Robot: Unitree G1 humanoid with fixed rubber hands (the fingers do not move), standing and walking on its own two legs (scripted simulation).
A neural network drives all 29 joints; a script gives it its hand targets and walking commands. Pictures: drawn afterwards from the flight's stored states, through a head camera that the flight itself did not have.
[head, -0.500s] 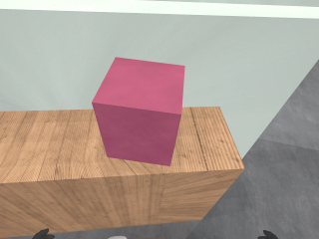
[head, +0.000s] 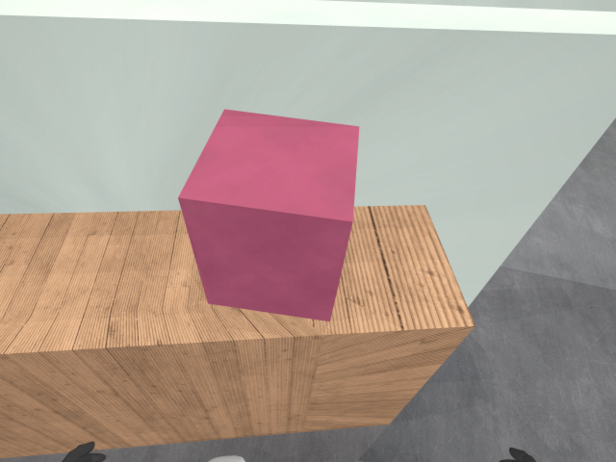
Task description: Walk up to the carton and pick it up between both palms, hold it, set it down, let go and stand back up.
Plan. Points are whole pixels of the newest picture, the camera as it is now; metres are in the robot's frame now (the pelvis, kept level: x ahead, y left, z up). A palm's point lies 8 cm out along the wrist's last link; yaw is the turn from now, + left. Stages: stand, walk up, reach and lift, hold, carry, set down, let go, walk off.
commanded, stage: walk up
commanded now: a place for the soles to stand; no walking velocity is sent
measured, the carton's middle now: (279, 219) +0.46 +0.04 +0.03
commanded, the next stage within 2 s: reach and lift in 0.04 s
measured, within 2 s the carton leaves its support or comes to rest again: neither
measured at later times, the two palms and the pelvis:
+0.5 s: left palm (91, 423) +0.19 +0.27 -0.07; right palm (533, 461) +0.14 -0.29 -0.06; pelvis +0.00 +0.01 +0.00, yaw +0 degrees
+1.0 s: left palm (93, 403) +0.20 +0.26 -0.02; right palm (509, 444) +0.15 -0.24 -0.01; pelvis +0.01 +0.00 +0.02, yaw +0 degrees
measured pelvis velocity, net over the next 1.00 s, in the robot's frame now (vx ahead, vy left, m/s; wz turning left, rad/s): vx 0.01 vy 0.00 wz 0.00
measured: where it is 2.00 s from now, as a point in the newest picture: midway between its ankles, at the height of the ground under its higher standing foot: outside the picture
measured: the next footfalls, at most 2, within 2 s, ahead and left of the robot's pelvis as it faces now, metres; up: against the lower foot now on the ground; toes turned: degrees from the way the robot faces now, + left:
none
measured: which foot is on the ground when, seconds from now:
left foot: down 0.00-1.00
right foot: down 0.00-1.00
